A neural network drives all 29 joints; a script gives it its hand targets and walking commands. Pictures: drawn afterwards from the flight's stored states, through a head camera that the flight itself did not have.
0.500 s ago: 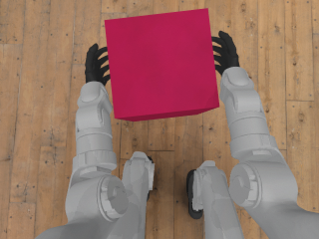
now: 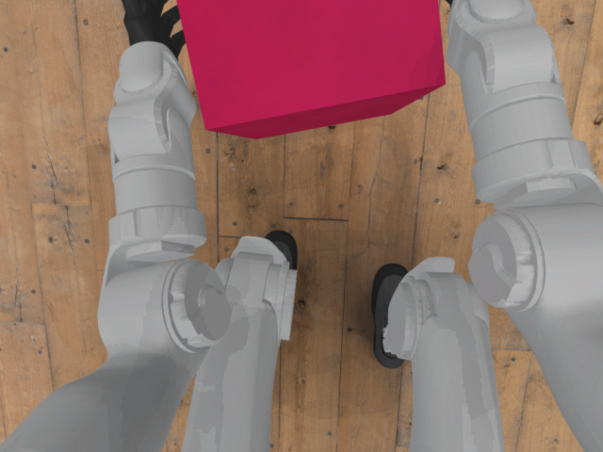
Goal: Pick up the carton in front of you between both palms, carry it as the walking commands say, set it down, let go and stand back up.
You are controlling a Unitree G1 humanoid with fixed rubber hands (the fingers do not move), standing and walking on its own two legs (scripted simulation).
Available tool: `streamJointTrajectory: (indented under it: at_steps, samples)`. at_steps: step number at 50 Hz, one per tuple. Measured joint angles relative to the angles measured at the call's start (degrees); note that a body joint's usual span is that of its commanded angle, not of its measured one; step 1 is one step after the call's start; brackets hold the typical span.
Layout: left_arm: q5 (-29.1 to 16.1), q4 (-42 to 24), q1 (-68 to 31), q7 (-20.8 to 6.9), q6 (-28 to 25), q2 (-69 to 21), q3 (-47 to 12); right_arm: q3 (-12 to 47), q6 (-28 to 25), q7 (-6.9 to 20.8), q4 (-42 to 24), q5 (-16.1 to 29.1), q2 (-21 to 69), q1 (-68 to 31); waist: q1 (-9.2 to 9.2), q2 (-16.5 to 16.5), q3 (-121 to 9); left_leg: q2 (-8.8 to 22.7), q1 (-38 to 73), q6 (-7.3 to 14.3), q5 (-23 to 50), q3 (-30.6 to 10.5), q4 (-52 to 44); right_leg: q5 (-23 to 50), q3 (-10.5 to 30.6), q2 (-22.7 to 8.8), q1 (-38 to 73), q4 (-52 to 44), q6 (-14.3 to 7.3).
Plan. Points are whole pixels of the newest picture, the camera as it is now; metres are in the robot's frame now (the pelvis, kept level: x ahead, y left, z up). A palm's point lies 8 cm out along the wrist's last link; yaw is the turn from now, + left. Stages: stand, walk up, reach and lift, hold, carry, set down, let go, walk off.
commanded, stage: set down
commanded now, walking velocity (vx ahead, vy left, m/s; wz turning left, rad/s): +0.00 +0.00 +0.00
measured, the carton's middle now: (308, 30) +0.55 +0.09 -0.22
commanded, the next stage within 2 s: none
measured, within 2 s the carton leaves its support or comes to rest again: rests again in 0.88 s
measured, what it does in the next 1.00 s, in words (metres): lowers itself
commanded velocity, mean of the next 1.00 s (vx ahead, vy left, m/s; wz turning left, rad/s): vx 0.00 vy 0.00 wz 0.00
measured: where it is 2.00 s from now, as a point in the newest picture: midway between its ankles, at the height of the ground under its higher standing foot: (331, 315)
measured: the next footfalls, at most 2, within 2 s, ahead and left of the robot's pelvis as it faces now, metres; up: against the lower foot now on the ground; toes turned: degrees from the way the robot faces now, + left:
none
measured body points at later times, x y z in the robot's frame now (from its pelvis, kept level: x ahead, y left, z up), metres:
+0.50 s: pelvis +0.01 -0.01 -0.05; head +0.39 +0.01 +0.17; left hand +0.53 +0.24 -0.22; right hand +0.61 -0.05 -0.24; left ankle +0.12 +0.12 -0.41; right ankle +0.08 -0.11 -0.41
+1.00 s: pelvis +0.00 -0.01 -0.07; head +0.39 +0.00 +0.15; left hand +0.52 +0.26 -0.24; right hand +0.60 -0.04 -0.25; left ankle +0.12 +0.12 -0.41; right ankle +0.08 -0.11 -0.41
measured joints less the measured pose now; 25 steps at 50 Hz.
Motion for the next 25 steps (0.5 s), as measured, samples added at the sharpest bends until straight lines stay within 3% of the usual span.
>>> streamJointTrajectory:
  at_steps: [16, 25]
  samples:
    - [-8.6, 7.6, -7.7, -0.5, -1.5, 7.0, -5.0, 10.7, -1.7, -2.0, 7.2, 7.6, -6.5, -9.1, 2.55, 1.8, 10.3, -0.1, -2.5, -0.7, -3.7, 0.2, 10.3, -4.5, -0.2, 0.3, -2.5, 11.0, -0.7]
    - [-7.8, 11.9, -8.0, -2.0, -2.6, 7.1, -4.6, 11.3, -2.1, -1.7, 10.2, 8.0, -6.9, -8.6, 2.51, 1.6, 10.2, 0.1, -2.7, -1.2, -4.1, 0.3, 12.2, -4.6, -0.1, 0.9, -3.2, 13.3, -0.9]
